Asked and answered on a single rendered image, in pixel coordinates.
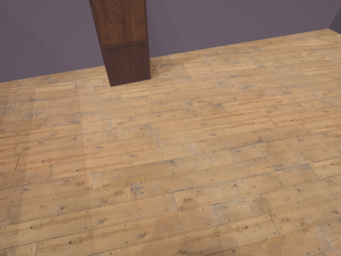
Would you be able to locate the cupboard door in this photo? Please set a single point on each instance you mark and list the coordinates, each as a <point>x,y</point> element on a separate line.
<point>120,21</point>

